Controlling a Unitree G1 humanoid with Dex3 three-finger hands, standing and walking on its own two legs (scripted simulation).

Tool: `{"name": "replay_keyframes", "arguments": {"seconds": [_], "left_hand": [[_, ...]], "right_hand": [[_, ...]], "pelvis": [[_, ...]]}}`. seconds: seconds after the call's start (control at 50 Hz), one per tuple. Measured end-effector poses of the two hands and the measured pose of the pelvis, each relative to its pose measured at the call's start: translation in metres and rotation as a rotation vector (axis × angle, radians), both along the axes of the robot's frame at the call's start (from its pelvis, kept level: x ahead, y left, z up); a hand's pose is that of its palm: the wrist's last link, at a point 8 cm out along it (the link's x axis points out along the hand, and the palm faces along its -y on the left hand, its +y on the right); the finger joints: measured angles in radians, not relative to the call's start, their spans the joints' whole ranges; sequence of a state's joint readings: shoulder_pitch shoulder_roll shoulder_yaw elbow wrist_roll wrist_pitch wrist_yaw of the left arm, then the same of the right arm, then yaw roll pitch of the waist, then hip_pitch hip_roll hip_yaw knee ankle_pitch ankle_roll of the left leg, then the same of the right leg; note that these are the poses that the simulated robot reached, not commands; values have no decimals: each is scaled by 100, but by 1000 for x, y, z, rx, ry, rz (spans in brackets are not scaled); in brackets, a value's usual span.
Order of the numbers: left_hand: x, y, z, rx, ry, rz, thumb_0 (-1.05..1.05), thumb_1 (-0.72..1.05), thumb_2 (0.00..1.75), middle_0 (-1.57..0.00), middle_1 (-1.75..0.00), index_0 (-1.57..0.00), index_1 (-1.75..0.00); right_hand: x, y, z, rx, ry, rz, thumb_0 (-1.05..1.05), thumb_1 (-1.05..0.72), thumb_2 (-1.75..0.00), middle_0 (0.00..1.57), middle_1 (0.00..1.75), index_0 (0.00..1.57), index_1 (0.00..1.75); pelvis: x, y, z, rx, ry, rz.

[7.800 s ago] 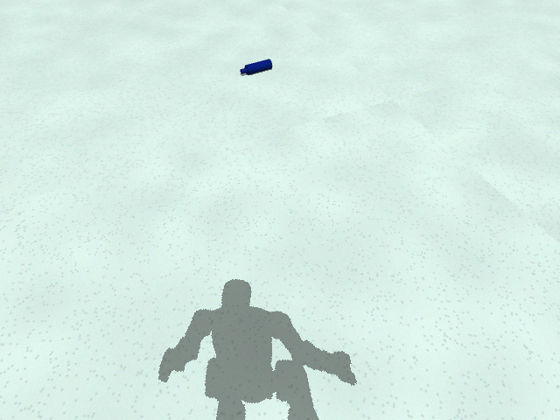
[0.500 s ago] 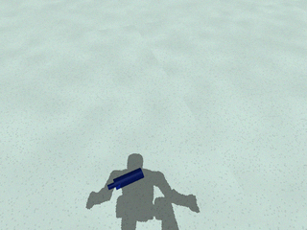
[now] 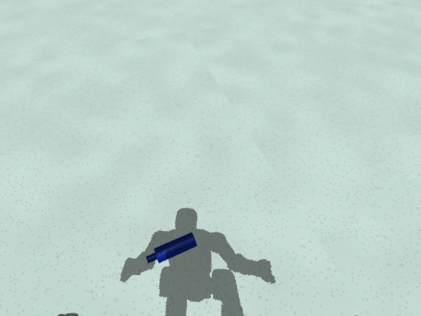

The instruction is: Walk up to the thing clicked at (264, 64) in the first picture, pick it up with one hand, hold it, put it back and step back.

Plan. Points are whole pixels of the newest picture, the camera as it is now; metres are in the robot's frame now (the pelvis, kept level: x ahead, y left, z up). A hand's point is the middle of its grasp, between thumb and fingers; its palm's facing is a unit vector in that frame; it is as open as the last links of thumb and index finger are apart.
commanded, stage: walk up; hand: left
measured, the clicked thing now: (171, 249) +0.50 +0.20 -0.74
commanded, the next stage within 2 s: stand in 0.66 s
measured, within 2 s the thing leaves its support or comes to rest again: neither
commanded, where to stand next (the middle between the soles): +0.03 -0.01 m, yaw -1 degrees
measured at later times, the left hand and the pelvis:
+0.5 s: hand out of the picture +0.08 +0.26 -0.15, palm faces -0.01 -0.94 -0.35, open 7.4 cm; pelvis +0.00 +0.00 +0.00, yaw +0 degrees
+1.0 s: hand out of the picture +0.07 +0.25 -0.14, palm faces -0.02 -0.94 -0.34, open 7.4 cm; pelvis -0.01 +0.00 +0.01, yaw +0 degrees
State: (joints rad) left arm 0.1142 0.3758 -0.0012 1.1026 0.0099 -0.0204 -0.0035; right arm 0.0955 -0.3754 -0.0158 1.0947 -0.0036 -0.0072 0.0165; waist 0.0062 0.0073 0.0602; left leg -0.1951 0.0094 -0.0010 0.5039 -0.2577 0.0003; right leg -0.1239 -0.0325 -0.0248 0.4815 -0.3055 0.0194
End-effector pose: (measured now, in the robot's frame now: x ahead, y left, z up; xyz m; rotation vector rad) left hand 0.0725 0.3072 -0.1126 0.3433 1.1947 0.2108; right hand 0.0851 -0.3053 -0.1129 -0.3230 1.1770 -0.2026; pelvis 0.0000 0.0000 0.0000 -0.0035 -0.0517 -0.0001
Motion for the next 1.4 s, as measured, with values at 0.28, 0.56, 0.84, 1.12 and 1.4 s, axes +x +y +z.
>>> {"name": "replay_keyframes", "arguments": {"seconds": [0.28,0.56,0.84,1.12,1.4], "left_hand": [[-3,-1,-1,-10,17,19,0,90,90,-20,-30,-20,-30],[4,-2,-1,-23,7,12,0,90,90,-20,-30,-20,-30],[0,-7,4,-25,28,11,0,90,90,-20,-30,-20,-30],[-17,-13,5,-36,22,13,0,90,90,-20,-30,-20,-30],[-43,-15,2,-37,63,25,0,90,90,-20,-30,-20,-30]], "right_hand": [[-4,6,-2,10,31,-5,1,-91,-90,20,30,21,30],[-1,8,3,2,25,-5,1,-91,-90,20,30,21,30],[4,13,4,15,15,6,1,-91,-90,20,30,21,30],[-15,10,6,19,12,5,1,-91,-90,20,30,21,30],[-47,2,2,14,72,-12,1,-91,-90,20,30,21,30]], "pelvis": [[3,1,2,-1,-6,4],[5,4,4,-2,-4,5],[-2,3,10,-2,5,1],[-17,-1,12,-3,-5,3],[-25,-5,11,-4,1,7]]}}
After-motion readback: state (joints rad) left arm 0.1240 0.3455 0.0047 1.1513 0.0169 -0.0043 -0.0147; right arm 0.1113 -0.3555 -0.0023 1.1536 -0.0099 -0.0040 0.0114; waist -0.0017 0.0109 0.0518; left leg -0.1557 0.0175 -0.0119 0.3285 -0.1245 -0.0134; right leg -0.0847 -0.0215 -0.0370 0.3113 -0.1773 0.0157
